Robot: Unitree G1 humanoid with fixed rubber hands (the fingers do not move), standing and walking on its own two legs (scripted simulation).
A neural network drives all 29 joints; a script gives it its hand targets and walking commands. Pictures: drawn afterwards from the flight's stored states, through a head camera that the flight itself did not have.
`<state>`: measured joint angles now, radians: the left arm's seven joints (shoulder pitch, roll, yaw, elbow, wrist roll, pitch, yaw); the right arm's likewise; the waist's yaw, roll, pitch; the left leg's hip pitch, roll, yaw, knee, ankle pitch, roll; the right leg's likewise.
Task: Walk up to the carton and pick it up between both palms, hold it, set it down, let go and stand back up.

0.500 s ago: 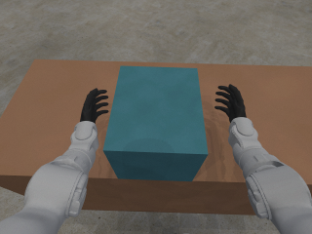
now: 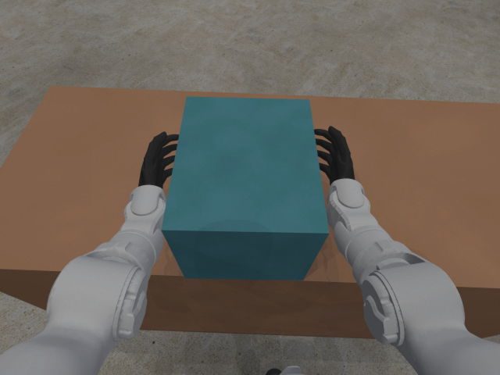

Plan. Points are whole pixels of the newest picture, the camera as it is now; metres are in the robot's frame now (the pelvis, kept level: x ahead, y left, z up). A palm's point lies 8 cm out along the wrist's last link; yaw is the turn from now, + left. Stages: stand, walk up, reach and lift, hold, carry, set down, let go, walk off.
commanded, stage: reach and lift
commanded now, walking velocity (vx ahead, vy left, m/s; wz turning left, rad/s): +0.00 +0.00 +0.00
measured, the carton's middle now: (246, 190) +0.44 -0.01 +0.01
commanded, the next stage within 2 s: none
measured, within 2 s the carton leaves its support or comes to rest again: leaves its support in 1.68 s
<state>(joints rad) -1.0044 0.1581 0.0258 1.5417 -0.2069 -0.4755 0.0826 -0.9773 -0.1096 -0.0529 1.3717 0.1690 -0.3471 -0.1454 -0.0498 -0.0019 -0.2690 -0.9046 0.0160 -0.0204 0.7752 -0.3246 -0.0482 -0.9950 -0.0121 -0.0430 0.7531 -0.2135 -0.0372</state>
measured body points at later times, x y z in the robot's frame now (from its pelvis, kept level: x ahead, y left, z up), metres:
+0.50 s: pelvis +0.02 +0.01 +0.02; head +0.11 +0.01 +0.46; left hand +0.46 +0.14 +0.04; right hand +0.45 -0.17 +0.05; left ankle +0.01 +0.15 -0.69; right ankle +0.07 -0.10 -0.69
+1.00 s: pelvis +0.05 +0.01 +0.04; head +0.14 +0.00 +0.48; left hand +0.45 +0.14 +0.04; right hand +0.43 -0.16 +0.05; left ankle +0.01 +0.15 -0.69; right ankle +0.07 -0.10 -0.69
